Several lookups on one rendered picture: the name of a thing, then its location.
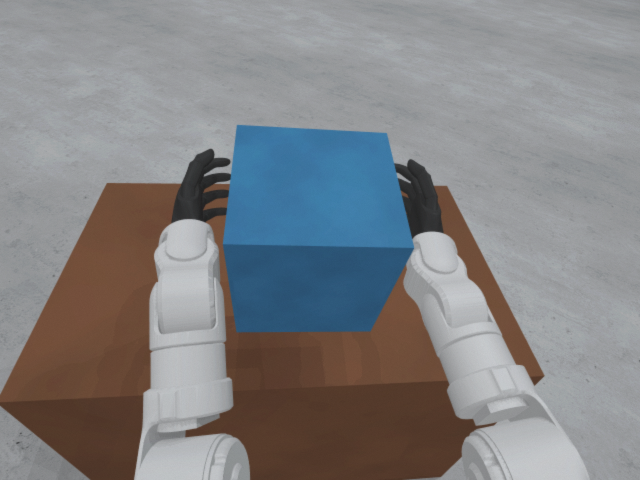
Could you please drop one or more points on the right robot forearm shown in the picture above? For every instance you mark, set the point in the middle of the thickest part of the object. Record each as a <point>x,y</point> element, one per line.
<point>485,384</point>

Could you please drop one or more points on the right robot upper arm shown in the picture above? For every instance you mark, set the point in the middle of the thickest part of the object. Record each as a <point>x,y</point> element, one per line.
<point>527,449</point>

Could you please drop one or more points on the right robot hand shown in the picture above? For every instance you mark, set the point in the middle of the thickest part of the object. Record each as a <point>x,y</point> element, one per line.
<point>422,208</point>

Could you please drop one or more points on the left robot forearm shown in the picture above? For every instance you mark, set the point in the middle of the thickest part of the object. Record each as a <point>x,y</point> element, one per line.
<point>189,384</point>

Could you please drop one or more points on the left robot upper arm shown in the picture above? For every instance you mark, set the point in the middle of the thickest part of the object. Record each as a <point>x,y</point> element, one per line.
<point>207,457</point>

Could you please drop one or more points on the pedestal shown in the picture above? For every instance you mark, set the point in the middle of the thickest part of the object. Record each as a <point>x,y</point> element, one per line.
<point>307,405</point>

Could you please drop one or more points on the left robot hand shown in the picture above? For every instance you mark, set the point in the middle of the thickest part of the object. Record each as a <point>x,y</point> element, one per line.
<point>190,200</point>

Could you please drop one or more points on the carton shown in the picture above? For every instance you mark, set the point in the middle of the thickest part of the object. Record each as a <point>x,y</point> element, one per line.
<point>316,233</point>

